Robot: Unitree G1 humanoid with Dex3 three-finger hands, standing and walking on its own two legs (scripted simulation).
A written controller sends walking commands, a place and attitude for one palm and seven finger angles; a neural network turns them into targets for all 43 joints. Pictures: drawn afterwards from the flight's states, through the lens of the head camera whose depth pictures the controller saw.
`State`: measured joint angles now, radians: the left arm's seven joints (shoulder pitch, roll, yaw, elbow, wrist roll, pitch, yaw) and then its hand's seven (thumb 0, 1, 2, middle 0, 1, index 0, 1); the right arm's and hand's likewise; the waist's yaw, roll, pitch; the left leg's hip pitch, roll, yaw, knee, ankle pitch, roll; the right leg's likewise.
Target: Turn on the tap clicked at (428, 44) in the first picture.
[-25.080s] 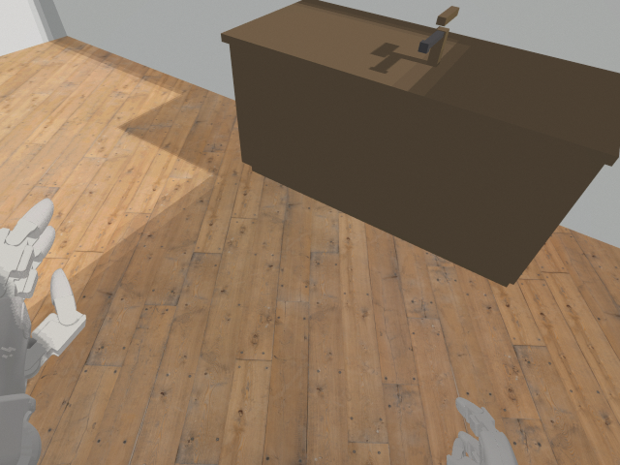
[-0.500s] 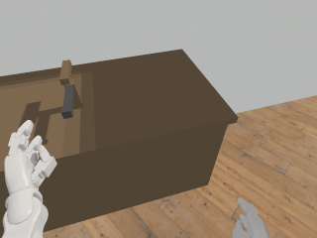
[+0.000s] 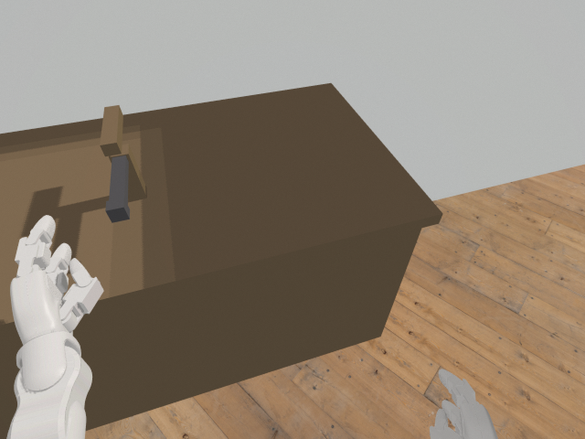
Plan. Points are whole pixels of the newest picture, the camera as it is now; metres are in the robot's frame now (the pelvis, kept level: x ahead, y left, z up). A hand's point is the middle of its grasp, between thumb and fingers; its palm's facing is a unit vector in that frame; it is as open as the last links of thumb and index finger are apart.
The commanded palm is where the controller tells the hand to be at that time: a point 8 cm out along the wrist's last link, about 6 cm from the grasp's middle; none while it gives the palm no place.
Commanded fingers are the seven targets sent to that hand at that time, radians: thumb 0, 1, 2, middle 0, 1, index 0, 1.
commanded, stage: reach beside the lever's end, fingers flat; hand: left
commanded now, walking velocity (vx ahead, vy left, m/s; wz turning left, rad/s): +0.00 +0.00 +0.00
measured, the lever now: (118, 210) +0.43 +0.34 +0.07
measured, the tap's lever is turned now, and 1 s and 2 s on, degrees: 0 0 0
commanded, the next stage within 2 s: push the lever round in 1.64 s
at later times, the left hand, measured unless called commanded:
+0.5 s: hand (90, 253) +0.32 +0.32 +0.09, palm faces +0.63 -0.77 -0.08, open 7.7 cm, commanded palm +0.28 +0.36 +0.08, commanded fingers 0.00 0.90 0.90 -0.16 -0.17 -0.16 -0.17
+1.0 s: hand (97, 224) +0.39 +0.36 +0.07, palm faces +0.60 -0.80 -0.08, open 7.8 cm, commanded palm +0.33 +0.38 +0.06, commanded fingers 0.00 0.90 0.90 -0.15 -0.15 -0.15 -0.15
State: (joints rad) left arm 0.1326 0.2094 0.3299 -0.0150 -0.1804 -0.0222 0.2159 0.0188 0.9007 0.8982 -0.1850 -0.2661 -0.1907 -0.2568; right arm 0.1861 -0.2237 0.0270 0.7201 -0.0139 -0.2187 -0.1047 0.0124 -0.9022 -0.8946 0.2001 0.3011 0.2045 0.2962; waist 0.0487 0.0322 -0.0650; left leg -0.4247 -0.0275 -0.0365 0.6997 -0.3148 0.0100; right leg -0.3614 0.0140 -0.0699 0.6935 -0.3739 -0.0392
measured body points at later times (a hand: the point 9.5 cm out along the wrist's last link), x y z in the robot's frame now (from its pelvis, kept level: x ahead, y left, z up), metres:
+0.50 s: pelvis -0.01 +0.00 -0.01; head +0.01 -0.01 +0.44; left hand +0.28 +0.36 +0.10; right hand +0.12 -0.26 -0.11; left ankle +0.03 +0.11 -0.72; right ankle -0.01 -0.09 -0.72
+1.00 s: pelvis +0.00 +0.01 -0.02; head +0.06 +0.02 +0.43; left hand +0.36 +0.40 +0.07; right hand +0.05 -0.26 -0.13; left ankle +0.03 +0.11 -0.72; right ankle -0.01 -0.09 -0.72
